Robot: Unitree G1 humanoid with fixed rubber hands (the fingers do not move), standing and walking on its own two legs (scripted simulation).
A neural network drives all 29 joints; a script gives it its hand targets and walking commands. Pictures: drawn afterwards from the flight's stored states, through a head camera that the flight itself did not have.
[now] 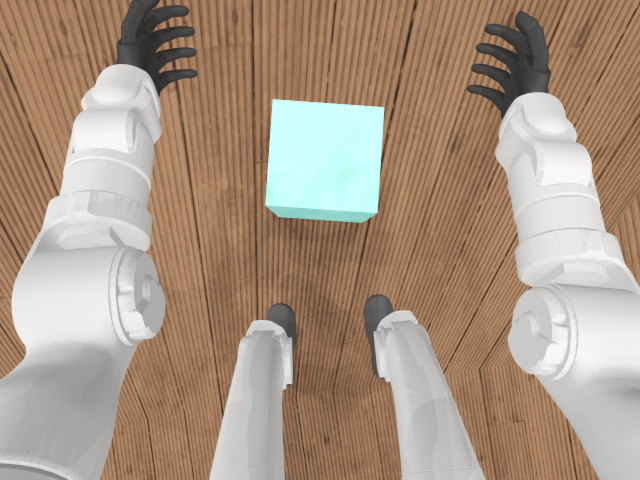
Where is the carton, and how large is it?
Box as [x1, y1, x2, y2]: [265, 99, 383, 222]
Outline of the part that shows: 273,99 265,205 278,216 362,222 376,213 383,107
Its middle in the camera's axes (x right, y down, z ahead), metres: +0.00 -0.16 +0.85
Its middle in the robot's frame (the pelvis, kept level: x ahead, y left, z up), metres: +0.53 -0.01 -0.53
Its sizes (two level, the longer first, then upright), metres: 0.210 0.200 0.250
